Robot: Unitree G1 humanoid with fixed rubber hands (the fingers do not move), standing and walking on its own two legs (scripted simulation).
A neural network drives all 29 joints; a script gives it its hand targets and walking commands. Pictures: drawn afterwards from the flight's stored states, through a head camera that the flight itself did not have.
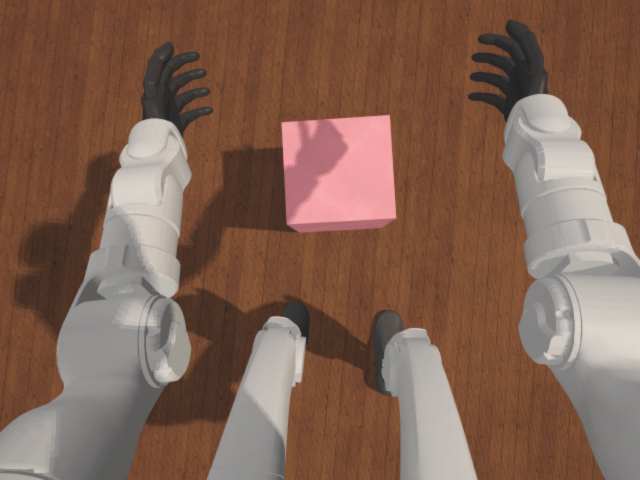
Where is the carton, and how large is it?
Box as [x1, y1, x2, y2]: [282, 115, 395, 232]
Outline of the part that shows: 389,115 282,122 286,221 288,225 299,232 381,227 395,218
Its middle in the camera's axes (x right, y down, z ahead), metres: +0.04 -0.13 +0.86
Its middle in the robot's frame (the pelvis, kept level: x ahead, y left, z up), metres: +0.51 +0.04 -0.53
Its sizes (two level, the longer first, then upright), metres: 0.210 0.200 0.250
